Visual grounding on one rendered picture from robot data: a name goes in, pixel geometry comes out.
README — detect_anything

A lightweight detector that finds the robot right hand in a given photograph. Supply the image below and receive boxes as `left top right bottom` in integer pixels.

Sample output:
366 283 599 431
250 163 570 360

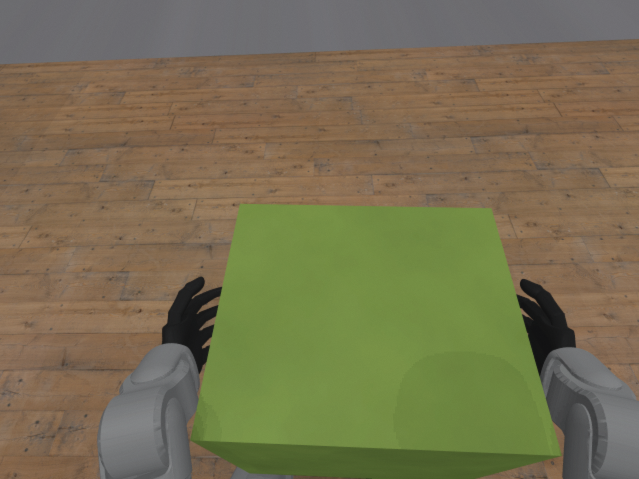
517 279 576 376

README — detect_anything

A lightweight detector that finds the left robot forearm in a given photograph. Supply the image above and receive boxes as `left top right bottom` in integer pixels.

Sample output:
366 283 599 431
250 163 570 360
97 343 200 479

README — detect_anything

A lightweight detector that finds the robot left hand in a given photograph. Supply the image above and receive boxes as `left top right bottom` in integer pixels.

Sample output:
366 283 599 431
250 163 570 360
161 277 222 374

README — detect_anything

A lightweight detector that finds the carton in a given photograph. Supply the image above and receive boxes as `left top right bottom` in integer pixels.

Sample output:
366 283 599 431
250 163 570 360
190 204 562 479

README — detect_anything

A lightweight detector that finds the right robot forearm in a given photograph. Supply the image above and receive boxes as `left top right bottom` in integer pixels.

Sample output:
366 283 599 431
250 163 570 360
540 347 639 479

